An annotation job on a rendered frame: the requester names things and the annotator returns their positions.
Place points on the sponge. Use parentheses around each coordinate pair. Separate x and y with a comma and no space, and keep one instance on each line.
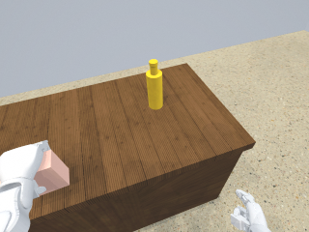
(52,174)

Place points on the robot right hand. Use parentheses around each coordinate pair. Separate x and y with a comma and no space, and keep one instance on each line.
(242,218)

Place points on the table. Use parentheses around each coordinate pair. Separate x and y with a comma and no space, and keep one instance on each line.
(130,166)

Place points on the robot left forearm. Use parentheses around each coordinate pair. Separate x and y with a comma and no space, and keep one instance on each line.
(16,201)

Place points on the robot left hand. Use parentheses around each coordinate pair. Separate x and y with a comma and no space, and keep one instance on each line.
(23,162)

